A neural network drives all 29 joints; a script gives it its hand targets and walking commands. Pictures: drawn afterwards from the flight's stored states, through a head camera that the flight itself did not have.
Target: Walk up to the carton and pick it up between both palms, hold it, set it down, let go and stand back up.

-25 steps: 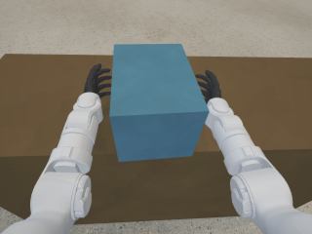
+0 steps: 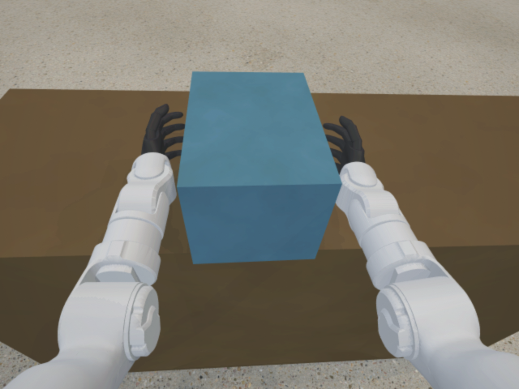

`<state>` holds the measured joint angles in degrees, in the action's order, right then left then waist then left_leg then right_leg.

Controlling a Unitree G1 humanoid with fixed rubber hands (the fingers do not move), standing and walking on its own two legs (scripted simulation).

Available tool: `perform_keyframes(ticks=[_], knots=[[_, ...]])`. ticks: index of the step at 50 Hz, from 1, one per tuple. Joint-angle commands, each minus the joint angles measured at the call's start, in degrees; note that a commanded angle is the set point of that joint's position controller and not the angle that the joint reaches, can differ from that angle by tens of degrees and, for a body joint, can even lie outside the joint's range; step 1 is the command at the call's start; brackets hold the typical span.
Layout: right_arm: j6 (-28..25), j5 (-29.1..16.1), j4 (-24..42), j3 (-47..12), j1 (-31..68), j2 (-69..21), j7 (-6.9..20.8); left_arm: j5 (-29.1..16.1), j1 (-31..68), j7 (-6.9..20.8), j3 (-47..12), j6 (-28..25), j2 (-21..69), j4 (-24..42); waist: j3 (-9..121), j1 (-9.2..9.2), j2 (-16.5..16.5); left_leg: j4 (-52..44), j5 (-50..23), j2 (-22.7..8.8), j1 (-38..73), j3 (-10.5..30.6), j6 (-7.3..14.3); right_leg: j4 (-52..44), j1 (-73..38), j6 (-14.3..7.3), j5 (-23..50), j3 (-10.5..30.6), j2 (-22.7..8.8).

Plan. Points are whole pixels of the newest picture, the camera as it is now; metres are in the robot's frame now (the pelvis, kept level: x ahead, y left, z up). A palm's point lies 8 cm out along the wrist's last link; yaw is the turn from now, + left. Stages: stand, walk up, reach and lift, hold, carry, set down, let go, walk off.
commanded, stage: reach and lift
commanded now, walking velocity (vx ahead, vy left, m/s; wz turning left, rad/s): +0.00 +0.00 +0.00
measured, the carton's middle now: (251, 162) +0.48 +0.02 +0.10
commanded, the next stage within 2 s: none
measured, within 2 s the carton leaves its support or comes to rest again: leaves its support in 1.12 s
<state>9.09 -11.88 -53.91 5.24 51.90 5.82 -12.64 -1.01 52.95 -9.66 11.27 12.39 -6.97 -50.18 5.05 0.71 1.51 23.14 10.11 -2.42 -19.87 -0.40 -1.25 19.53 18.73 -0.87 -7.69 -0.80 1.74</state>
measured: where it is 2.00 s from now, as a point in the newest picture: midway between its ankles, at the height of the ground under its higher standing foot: outside the picture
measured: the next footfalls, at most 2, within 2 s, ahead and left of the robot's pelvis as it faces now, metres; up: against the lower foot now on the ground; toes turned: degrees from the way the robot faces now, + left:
none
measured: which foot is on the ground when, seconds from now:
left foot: down 0.00-1.00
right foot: down 0.00-1.00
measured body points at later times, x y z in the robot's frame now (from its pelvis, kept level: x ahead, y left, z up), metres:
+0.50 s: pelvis +0.01 +0.00 +0.01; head +0.01 +0.02 +0.46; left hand +0.44 +0.17 +0.15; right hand +0.43 -0.14 +0.14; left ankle +0.01 +0.13 -0.74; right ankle +0.02 -0.11 -0.74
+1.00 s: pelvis +0.02 +0.01 +0.01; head +0.01 +0.04 +0.45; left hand +0.43 +0.17 +0.15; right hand +0.42 -0.13 +0.14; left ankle +0.01 +0.13 -0.74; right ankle +0.02 -0.11 -0.74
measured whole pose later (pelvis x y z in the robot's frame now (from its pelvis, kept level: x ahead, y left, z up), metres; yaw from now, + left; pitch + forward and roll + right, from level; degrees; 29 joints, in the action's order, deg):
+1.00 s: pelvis +0.02 +0.01 +0.01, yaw +1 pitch -4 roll -1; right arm -0.8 8.9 -47.6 22.2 41.9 -3.5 -2.7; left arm 19.5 42.9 -1.5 23.0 17.5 3.6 -32.6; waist -2.9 2.6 3.2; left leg 18.6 11.1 -1.1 -3.1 -0.4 -0.2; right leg 14.1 1.1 0.2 -8.5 -2.2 0.2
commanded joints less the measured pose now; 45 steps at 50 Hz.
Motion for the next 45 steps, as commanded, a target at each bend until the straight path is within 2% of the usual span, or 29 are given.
perform_keyframes(ticks=[1, 3, 4, 6, 9, 10, 11, 12, 14, 16, 17, 18, 19, 22, 25, 26, 27, 31, 32, 33, 34, 35, 36, 39, 41, 44, 45], knots=[[-2.8, 0.7, 9.3, 0.1, 30.3, 2.7, 0.3, -0.4, 30.0, 1.1, -3.2, -2.9, 0.6, 9.5, 31.3, 0.47, -2.9, 0.5, -16.9, 1.8, 15.5, -1.3, -1.7, -0.3, -10.9, 2.9, 14.3, -1.0, 0.9], [-3.1, 1.3, 8.3, 0.7, 30.7, 1.3, 0.5, -0.4, 30.8, 1.2, -3.9, -3.6, 2.3, 9.7, 32.5, 0.87, -3.5, 0.8, -17.5, 1.8, 15.8, -1.3, -2.0, -0.7, -10.2, 2.7, 13.6, -1.1, 0.7], [-3.3, 1.7, 8.6, 0.7, 30.9, 1.4, 0.6, 0.6, 30.9, 1.3, -3.2, -3.6, 2.1, 8.7, 32.0, 0.22, -4.4, 1.1, -17.9, 1.9, 16.1, -1.5, -2.5, -0.7, -10.2, 2.8, 13.2, -1.3, 0.8], [-3.9, 1.9, 11.4, 0.4, 32.2, 0.1, 0.8, 0.3, 32.2, 1.2, -3.2, -4.6, 3.2, 11.2, 34.7, -0.18, -3.3, 1.4, -18.4, 2.1, 15.2, -1.6, -2.1, -0.3, -11.9, 2.9, 14.5, -0.9, 0.5], [-4.0, 3.6, 8.9, 1.4, 31.8, -1.5, 1.5, 1.6, 31.7, 1.6, -2.3, -4.9, 4.7, 8.7, 31.6, 0.08, -3.0, 0.8, -18.4, 2.1, 14.3, -1.3, -2.2, -0.1, -12.0, 2.9, 15.0, -1.1, 0.5], [-4.5, 4.1, 10.8, 1.0, 32.5, -3.6, 1.8, 2.2, 32.8, 2.0, -1.9, -5.4, 6.6, 10.6, 33.4, -0.49, -2.9, 1.1, -19.2, 2.4, 14.7, -1.7, -1.9, 0.0, -12.5, 3.0, 15.9, -0.9, 0.4], [-4.3, 5.0, 9.5, 1.4, 32.2, -4.8, 2.3, 4.1, 32.3, 2.4, -1.0, -5.3, 6.5, 9.5, 32.3, -0.66, -2.7, 0.2, -18.1, 2.4, 14.5, -2.0, -1.7, -0.4, -13.4, 3.0, 15.9, -0.7, 0.3], [-4.4, 6.3, 8.7, 3.1, 33.1, -5.5, 2.9, 5.1, 33.0, 2.9, -0.3, -5.3, 7.8, 8.5, 31.7, -0.03, -2.6, -0.2, -17.8, 2.5, 14.6, -2.0, -2.1, -0.6, -14.0, 3.1, 16.0, -1.4, 0.5], [-5.3, 8.2, 9.8, 2.9, 31.1, -7.8, 3.7, 7.2, 30.7, 4.2, 1.4, -5.4, 9.6, 9.7, 31.4, -0.35, -1.6, -0.9, -19.2, 2.9, 14.2, -2.3, -1.6, -0.3, -18.0, 3.8, 20.2, -0.6, 0.1], [-6.3, 10.8, 10.9, 1.9, 32.7, -15.3, 5.9, 9.5, 31.9, 6.6, 0.1, -5.5, 16.4, 9.7, 33.2, -0.25, -2.6, -1.5, -19.9, 3.2, 14.9, -2.7, -1.7, -0.3, -21.0, 3.8, 22.9, -0.7, 0.2], [-6.3, 13.9, 9.3, 3.2, 32.6, -21.5, 7.6, 12.0, 31.4, 8.5, 1.1, -5.4, 21.2, 7.9, 29.7, -0.23, -1.6, -3.0, -16.7, 3.8, 13.6, -3.2, -1.2, -1.1, -22.2, 4.2, 22.3, -0.8, -0.2], [-6.9, 17.3, 9.1, 2.8, 33.0, -29.4, 9.8, 14.3, 31.8, 10.8, 0.6, -5.7, 28.4, 6.9, 29.1, -0.28, -2.0, -4.4, -15.1, 4.0, 13.5, -3.6, -1.0, -1.3, -24.2, 4.2, 22.8, -1.4, -0.2], [-7.6, 20.2, 9.7, 2.8, 30.9, -33.2, 11.8, 16.6, 28.3, 12.8, 0.8, -5.6, 32.4, 5.9, 28.7, -0.07, -1.9, -5.4, -14.8, 4.4, 14.1, -3.8, -0.7, -1.3, -27.3, 4.3, 25.3, -1.4, -0.6], [-9.9, 24.8, 10.6, 4.0, 28.0, -35.6, 15.4, 18.9, 25.3, 15.5, 2.4, -5.7, 34.4, 6.2, 26.2, -0.86, -1.7, -6.6, -15.3, 4.6, 12.9, -4.4, -1.1, -0.2, -32.8, 4.7, 29.7, -2.4, -1.0], [-10.9, 26.7, 9.8, 4.9, 25.7, -34.3, 16.8, 20.5, 22.2, 15.9, 3.4, -3.9, 33.0, 7.0, 19.1, -0.72, -0.3, -7.6, -13.7, 4.3, 13.2, -4.7, -1.1, -0.9, -32.0, 5.2, 26.6, -3.4, -0.8], [-11.1, 26.8, 9.6, 4.9, 25.5, -34.8, 17.0, 21.0, 21.5, 16.0, 4.0, -3.2, 32.8, 7.9, 15.9, -1.24, 0.0, -8.3, -12.4, 4.6, 12.6, -5.0, -0.8, -1.5, -32.2, 5.3, 25.1, -3.6, -0.8], [-11.2, 27.4, 9.3, 5.3, 24.6, -34.5, 17.2, 21.6, 21.3, 16.2, 4.0, -2.6, 32.5, 8.5, 14.1, -0.84, -0.6, -8.5, -10.9, 4.6, 13.1, -5.8, -0.5, -1.8, -31.3, 5.5, 23.3, -3.8, -0.8], [-11.9, 27.2, 8.1, 5.7, 23.9, -32.3, 17.6, 20.9, 20.2, 16.0, 0.9, 0.5, 34.8, 11.2, 11.5, 0.20, -2.2, -7.0, -14.6, 3.6, 19.3, -5.6, -2.1, -3.7, -25.0, 4.7, 17.0, -5.7, 0.4], [-12.0, 26.9, 8.3, 5.6, 23.9, -32.6, 17.8, 21.0, 19.8, 15.8, 0.7, 0.9, 34.4, 12.0, 11.8, 0.14, -1.7, -6.7, -15.3, 3.6, 20.8, -5.8, -2.1, -3.9, -23.8, 4.7, 16.3, -6.3, 0.7], [-11.8, 26.9, 7.3, 6.2, 23.1, -31.3, 17.8, 21.1, 18.8, 15.5, -0.2, 1.7, 35.5, 12.0, 10.7, 0.85, -2.9, -6.3, -16.4, 3.2, 23.1, -5.5, -2.6, -4.5, -22.3, 4.3, 15.1, -6.6, 0.9], [-12.0, 26.2, 6.6, 5.5, 22.6, -31.6, 17.9, 20.7, 18.7, 15.5, -1.3, 2.2, 35.8, 12.7, 11.7, 0.53, -3.5, -5.9, -17.1, 2.9, 24.2, -5.3, -2.6, -4.7, -21.3, 3.9, 14.5, -6.5, 0.9], [-12.2, 26.3, 7.1, 5.8, 23.4, -31.2, 18.0, 20.4, 19.0, 15.3, -1.9, 2.4, 36.3, 12.7, 11.7, 1.02, -3.6, -5.5, -17.5, 2.7, 24.4, -5.3, -2.7, -5.0, -20.3, 3.7, 13.5, -6.7, 0.9], [-12.5, 25.5, 7.2, 5.0, 24.2, -31.5, 17.9, 20.0, 19.2, 15.0, -2.9, 2.3, 36.7, 13.7, 13.5, 0.59, -3.6, -4.8, -19.4, 2.7, 25.0, -5.2, -2.8, -4.7, -20.1, 3.7, 14.8, -6.9, 1.2], [-13.3, 25.8, 8.3, 4.7, 23.7, -31.2, 17.5, 19.3, 18.9, 14.5, -4.3, 2.5, 37.2, 14.8, 16.1, 1.63, -3.1, -3.5, -21.9, 2.6, 26.3, -4.5, -3.1, -4.3, -20.6, 3.8, 17.7, -6.9, 1.3], [-13.0, 24.7, 8.9, 2.6, 22.9, -32.3, 17.1, 19.2, 17.0, 14.9, -4.4, 2.9, 36.4, 14.9, 15.5, 1.30, -2.0, -3.8, -22.0, 3.1, 25.0, -4.6, -2.3, -4.0, -22.6, 3.8, 19.6, -6.4, 1.0], [-12.9, 22.3, 10.9, 0.3, 23.3, -32.3, 16.7, 18.4, 17.1, 14.5, -6.0, 3.3, 36.5, 18.0, 17.0, 1.09, -3.1, -3.6, -23.6, 3.2, 24.5, -4.2, -1.9, -2.8, -24.7, 4.4, 23.7, -6.1, 0.7], [-12.2, 21.4, 10.3, -0.4, 21.8, -33.0, 16.6, 18.3, 16.1, 14.5, -6.8, 3.8, 36.4, 18.2, 15.6, 1.12, -3.7, -3.7, -23.7, 3.2, 23.9, -3.8, -2.4, -3.1, -25.1, 4.1, 23.4, -5.7, 0.7]])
